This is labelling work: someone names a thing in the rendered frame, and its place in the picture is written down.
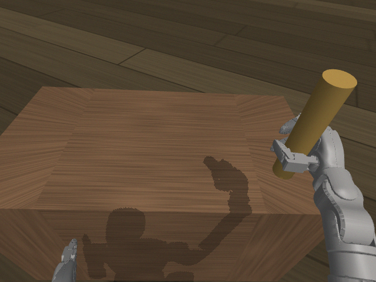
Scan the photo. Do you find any can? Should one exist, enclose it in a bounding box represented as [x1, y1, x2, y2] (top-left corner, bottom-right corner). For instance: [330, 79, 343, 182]
[273, 69, 357, 180]

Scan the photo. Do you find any right robot hand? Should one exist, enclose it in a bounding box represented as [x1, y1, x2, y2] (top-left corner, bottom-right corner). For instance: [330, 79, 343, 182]
[270, 113, 345, 178]

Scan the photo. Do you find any right robot arm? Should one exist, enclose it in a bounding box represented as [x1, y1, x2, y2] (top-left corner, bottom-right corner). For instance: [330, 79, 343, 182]
[313, 167, 376, 282]

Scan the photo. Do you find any left robot hand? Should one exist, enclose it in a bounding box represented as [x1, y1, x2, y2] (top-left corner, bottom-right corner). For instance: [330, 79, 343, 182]
[52, 239, 78, 282]

